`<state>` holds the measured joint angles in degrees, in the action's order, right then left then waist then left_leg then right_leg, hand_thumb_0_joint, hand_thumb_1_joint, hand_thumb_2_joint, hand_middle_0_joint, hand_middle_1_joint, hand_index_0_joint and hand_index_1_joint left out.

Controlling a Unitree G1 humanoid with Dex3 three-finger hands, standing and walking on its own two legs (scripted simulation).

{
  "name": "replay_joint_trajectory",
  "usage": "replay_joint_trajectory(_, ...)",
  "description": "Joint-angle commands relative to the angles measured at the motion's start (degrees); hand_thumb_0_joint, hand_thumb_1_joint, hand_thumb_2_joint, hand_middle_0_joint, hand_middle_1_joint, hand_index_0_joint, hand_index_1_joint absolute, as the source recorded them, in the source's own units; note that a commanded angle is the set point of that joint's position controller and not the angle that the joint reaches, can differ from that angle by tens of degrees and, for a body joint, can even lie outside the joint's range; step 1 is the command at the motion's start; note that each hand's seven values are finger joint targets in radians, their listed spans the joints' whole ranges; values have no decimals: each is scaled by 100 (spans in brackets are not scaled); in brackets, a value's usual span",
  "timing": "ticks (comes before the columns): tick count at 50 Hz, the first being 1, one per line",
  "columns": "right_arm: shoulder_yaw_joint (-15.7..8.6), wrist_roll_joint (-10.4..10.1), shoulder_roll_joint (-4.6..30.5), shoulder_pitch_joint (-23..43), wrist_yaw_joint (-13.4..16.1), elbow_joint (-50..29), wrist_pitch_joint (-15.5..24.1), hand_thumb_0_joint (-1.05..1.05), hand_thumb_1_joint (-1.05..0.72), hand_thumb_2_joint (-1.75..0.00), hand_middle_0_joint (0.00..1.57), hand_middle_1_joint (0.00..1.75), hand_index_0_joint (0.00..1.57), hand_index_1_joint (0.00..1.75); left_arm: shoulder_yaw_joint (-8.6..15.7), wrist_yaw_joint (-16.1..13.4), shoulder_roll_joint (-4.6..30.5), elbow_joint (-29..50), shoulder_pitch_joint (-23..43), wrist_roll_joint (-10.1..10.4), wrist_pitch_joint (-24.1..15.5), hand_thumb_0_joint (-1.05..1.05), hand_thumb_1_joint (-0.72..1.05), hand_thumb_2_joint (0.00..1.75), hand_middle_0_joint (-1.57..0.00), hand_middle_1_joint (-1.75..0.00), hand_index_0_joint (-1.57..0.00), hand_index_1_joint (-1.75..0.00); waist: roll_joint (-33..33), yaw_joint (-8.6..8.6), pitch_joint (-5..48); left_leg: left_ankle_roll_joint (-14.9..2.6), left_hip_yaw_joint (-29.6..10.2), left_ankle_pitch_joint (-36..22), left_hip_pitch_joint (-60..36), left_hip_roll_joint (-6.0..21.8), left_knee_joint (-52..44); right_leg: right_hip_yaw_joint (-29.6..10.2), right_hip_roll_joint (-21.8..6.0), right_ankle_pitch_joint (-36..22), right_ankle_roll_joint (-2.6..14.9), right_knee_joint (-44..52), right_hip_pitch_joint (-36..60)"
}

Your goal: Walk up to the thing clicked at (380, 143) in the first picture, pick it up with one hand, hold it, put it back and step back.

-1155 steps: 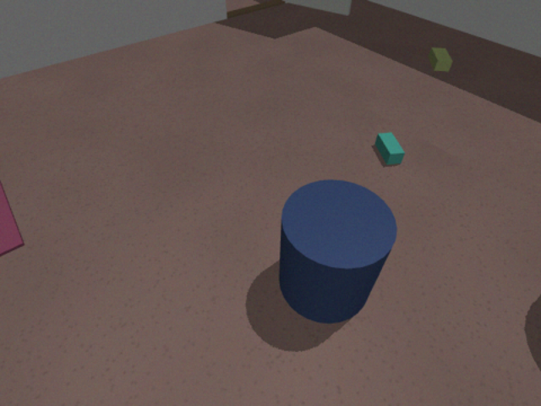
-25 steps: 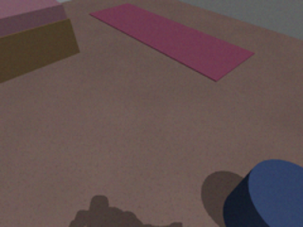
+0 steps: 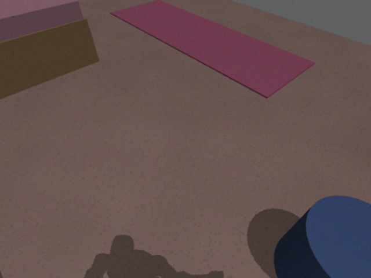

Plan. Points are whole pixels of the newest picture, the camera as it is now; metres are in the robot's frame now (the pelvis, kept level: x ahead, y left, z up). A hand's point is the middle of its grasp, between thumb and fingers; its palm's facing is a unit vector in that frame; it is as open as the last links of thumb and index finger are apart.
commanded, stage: stand
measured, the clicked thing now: out of the picture -0.08 -1.50 -0.74
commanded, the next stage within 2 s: walk up in 0.80 s
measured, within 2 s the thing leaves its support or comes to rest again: neither
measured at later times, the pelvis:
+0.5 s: pelvis +0.01 +0.00 +0.00, yaw +0 degrees
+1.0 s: pelvis +0.03 -0.02 +0.00, yaw -2 degrees
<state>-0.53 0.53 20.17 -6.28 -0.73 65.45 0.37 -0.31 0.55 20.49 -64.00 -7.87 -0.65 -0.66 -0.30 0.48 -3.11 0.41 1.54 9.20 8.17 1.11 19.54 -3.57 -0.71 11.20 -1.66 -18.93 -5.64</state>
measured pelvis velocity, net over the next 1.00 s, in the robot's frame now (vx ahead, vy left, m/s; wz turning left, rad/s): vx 0.03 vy -0.02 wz -0.03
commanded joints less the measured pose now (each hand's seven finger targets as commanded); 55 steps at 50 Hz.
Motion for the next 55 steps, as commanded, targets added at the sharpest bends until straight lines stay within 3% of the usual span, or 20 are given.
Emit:
replay_joint_trajectory(1,-239,-17,1231,253,73,-365,121,0,-90,-90,20,30,20,30,233,-106,1215,363,195,9,-105,0,90,90,-20,-30,-20,-30,55,3,430,-159,-543,-560,-414,641,-291,-341,-596,-725,255,296,-250)
replay_joint_trajectory(11,-234,-20,1240,286,81,-379,109,0,-90,-90,20,30,20,30,228,-113,1190,352,160,12,-84,0,90,90,-20,-30,-20,-30,9,-26,326,-154,-566,-551,-389,644,-315,-289,-582,-602,240,313,-292)
replay_joint_trajectory(16,-227,-17,1215,273,86,-407,126,0,-90,-90,20,30,20,30,240,-122,1204,377,200,0,-104,0,90,90,-20,-30,-20,-30,11,-4,533,-178,-518,-982,-517,668,-217,-295,-646,-1154,231,241,-88)
replay_joint_trajectory(25,-236,-17,1227,315,91,-420,107,0,-90,-90,20,30,20,30,255,-125,1201,377,214,9,-89,0,90,90,-20,-30,-20,-30,66,-9,343,-154,-530,-683,-403,628,-296,-285,-612,-845,236,329,-173)
replay_joint_trajectory(31,-249,-34,1223,282,99,-439,118,0,-90,-90,20,30,20,30,261,-137,1222,407,190,8,-119,0,90,90,-20,-30,-20,-30,-4,5,632,-156,-498,-1282,-669,673,-155,-255,-650,-1431,231,241,-25)
replay_joint_trajectory(35,-249,-11,1250,276,107,-435,100,0,-90,-90,20,30,20,30,267,-134,1208,408,212,8,-84,0,90,90,-20,-30,-20,-30,61,-20,307,-160,-515,-678,-398,635,-298,-285,-622,-825,250,360,-171)
replay_joint_trajectory(39,-238,-24,1205,307,96,-443,108,0,-90,-90,20,30,20,30,264,-123,1220,379,174,3,-72,0,90,90,-20,-30,-20,-30,20,-23,261,-146,-550,-610,-397,647,-353,-251,-587,-657,252,330,-249)
replay_joint_trajectory(40,-533,87,1636,-158,-27,-711,157,0,-90,-90,20,30,20,30,521,7,1560,659,-64,-72,-144,0,90,90,-20,-30,-20,-30,168,44,819,-551,-646,2184,-716,470,-127,-113,-203,1727,466,-125,-261)
replay_joint_trajectory(41,-597,134,1696,-411,-67,-615,157,0,-90,-90,20,30,20,30,549,55,1526,637,35,-122,-139,0,90,90,-20,-30,-20,-30,354,126,409,-682,-1027,3336,-588,659,-388,-68,-114,2494,500,-549,-995)
replay_joint_trajectory(42,-657,149,1800,-559,-74,-608,143,0,-90,-90,20,30,20,30,556,95,1403,728,263,-135,-129,0,90,90,-20,-30,-20,-30,692,250,28,-860,-1542,3847,-622,1020,-850,254,102,2348,405,-1251,-1712)
replay_joint_trajectory(43,-745,137,1946,-462,-81,-709,144,0,-90,-90,20,30,20,30,562,134,1330,810,289,-142,-110,0,90,90,-20,-30,-20,-30,1095,264,-267,-1193,-2108,3882,-364,1691,-1397,498,128,1792,308,-2241,-2001)
replay_joint_trajectory(44,-802,176,2035,-450,-90,-806,186,0,-90,-90,20,30,20,30,598,138,1404,909,211,-159,-121,0,90,90,-20,-30,-20,-30,982,267,-518,-1486,-2397,3368,-465,2057,-1458,220,-155,1891,296,-2472,-2480)
replay_joint_trajectory(45,-815,186,1973,-377,-78,-872,227,0,-90,-90,20,30,20,30,605,152,1383,946,220,-130,-154,0,90,90,-20,-30,-20,-30,781,186,-619,-1557,-2356,2765,-520,2097,-1331,44,-351,1792,338,-2405,-2520)
replay_joint_trajectory(48,-756,204,1689,-438,-153,-1109,233,0,-90,-90,20,30,20,30,632,261,1288,1020,45,-107,-252,0,90,90,-20,-30,-20,-30,820,174,-228,-1234,-1556,2159,-454,1460,-981,318,-233,1660,308,-1660,-1864)
replay_joint_trajectory(49,-803,184,1804,-176,-169,-1221,213,0,-90,-90,20,30,20,30,664,274,1243,998,-285,-90,-243,0,90,90,-20,-30,-20,-30,1074,-13,-204,-1156,-1382,2268,-44,1436,-938,379,-254,1327,331,-1431,-1337)
replay_joint_trajectory(51,-750,150,1624,547,-197,-1498,133,0,-90,-90,20,30,20,30,750,209,1223,674,-1378,-101,-279,0,90,90,-20,-30,-20,-30,874,-691,110,-829,-545,2049,922,893,203,727,-57,132,340,-519,434)
replay_joint_trajectory(52,-632,138,1216,480,-192,-1576,100,0,-90,-90,20,30,20,30,877,113,1456,403,-2078,-115,-311,0,90,90,-20,-30,-20,-30,-84,-969,413,-580,-145,2164,1632,452,1550,421,-57,157,221,-282,1446)
replay_joint_trajectory(53,-492,144,798,353,-183,-1723,82,0,-90,-90,20,30,20,30,1060,32,1981,374,-2552,-210,-338,0,90,90,-20,-30,-20,-30,-1549,-1189,195,-312,46,2742,3075,-410,3324,-1392,-1030,1811,349,538,1762)
replay_joint_trajectory(54,-564,66,1022,13,-146,-1698,5,0,-90,-90,20,30,20,30,1081,0,2283,750,-1830,-229,-353,0,90,90,-20,-30,-20,-30,-1048,-814,-11,-199,-915,2371,3163,-629,4027,-3236,-2065,3822,616,1543,784)
replay_joint_trajectory(55,-681,60,1462,-306,-143,-1586,-20,0,-90,-90,20,30,20,30,1076,1,2391,1102,-960,-218,-325,0,90,90,-20,-30,-20,-30,-680,-486,-452,-220,-1195,2017,2769,-262,4116,-3366,-2270,4658,936,1758,-148)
